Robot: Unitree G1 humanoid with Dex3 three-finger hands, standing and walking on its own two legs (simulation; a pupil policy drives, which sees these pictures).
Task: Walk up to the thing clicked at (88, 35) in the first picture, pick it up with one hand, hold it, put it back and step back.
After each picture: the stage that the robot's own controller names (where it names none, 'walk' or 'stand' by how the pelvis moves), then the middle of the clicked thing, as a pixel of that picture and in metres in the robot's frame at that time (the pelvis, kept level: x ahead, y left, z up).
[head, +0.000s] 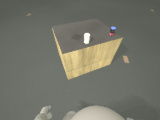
stand; (86, 38) +0.93 +0.06 -0.08
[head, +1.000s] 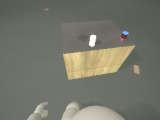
rise first; (92, 40) +0.84 +0.02 -0.06
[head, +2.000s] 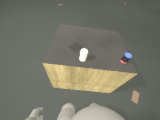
rise first; (83, 55) +0.56 +0.07 -0.05
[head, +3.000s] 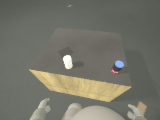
stand; (68, 62) +0.46 +0.21 -0.06
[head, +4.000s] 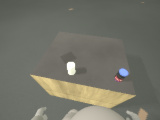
stand; (71, 68) +0.42 +0.17 -0.08
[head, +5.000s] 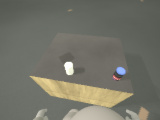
stand; (69, 68) +0.42 +0.20 -0.08
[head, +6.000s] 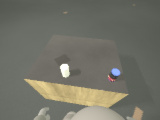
stand; (65, 70) +0.41 +0.22 -0.08
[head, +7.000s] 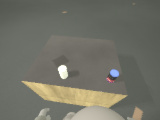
stand; (63, 72) +0.39 +0.23 -0.09
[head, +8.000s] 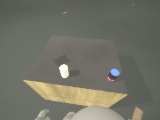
stand; (64, 71) +0.40 +0.22 -0.09
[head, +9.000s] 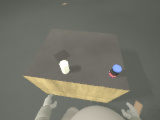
rise first; (64, 67) +0.41 +0.22 -0.08
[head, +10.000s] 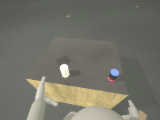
rise first; (64, 71) +0.41 +0.25 -0.08
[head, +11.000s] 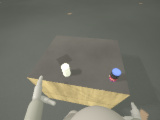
go down; (66, 70) +0.41 +0.24 -0.08
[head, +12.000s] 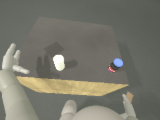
go down; (59, 63) +0.40 +0.22 -0.02
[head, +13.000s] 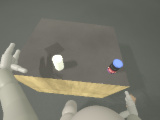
approach; (58, 63) +0.41 +0.22 -0.02
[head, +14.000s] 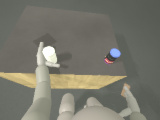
close; (50, 56) +0.43 +0.24 +0.02
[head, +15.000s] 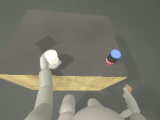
lift; (53, 59) +0.41 +0.23 +0.02
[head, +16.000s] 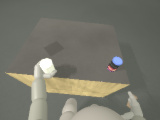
lift; (48, 68) +0.33 +0.27 +0.04
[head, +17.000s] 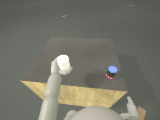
hold; (64, 65) +0.33 +0.17 +0.13
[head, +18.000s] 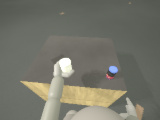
hold; (66, 67) +0.33 +0.16 +0.09
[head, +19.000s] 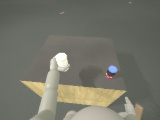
crouch; (62, 62) +0.37 +0.19 +0.10
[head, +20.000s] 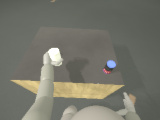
lower; (55, 57) +0.42 +0.23 +0.06
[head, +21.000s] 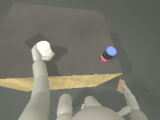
lower; (45, 51) +0.47 +0.24 +0.02
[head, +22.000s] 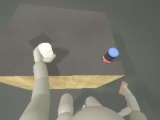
lower; (47, 52) +0.45 +0.25 +0.02
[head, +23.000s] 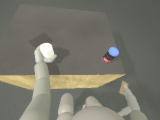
lower; (48, 52) +0.45 +0.24 +0.02
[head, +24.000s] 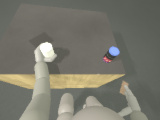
rest; (48, 52) +0.45 +0.24 +0.02
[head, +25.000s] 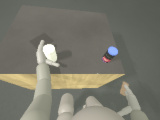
withdraw; (50, 53) +0.45 +0.23 +0.02
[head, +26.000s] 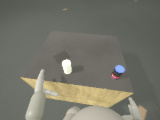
sink last; (67, 67) +0.41 +0.21 -0.03
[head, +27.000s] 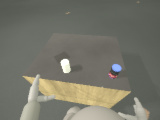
stand; (65, 66) +0.43 +0.23 -0.03
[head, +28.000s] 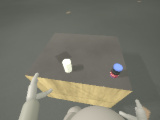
stand; (67, 65) +0.43 +0.22 -0.04
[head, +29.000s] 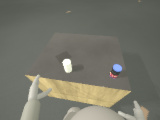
stand; (67, 66) +0.44 +0.22 -0.05
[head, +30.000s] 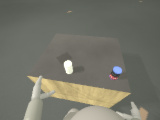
stand; (68, 67) +0.43 +0.22 -0.07
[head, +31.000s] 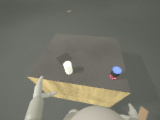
stand; (68, 67) +0.43 +0.22 -0.08
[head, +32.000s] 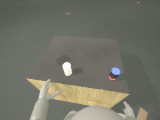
stand; (67, 69) +0.42 +0.23 -0.08
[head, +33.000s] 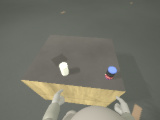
stand; (64, 69) +0.42 +0.23 -0.08
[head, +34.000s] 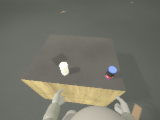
stand; (64, 68) +0.42 +0.23 -0.08
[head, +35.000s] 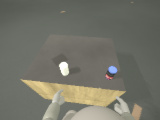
stand; (64, 69) +0.42 +0.23 -0.08
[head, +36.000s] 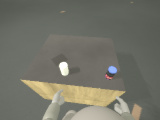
stand; (64, 69) +0.42 +0.23 -0.08
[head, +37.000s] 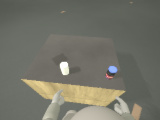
stand; (64, 68) +0.42 +0.23 -0.08
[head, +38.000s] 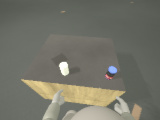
stand; (64, 68) +0.42 +0.23 -0.08
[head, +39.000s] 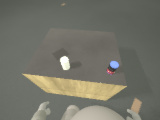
walk; (65, 63) +0.45 +0.23 -0.07
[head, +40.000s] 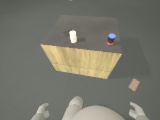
stand; (73, 36) +0.79 +0.23 -0.05
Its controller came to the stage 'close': yes
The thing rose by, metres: 0.20
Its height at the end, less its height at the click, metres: +0.00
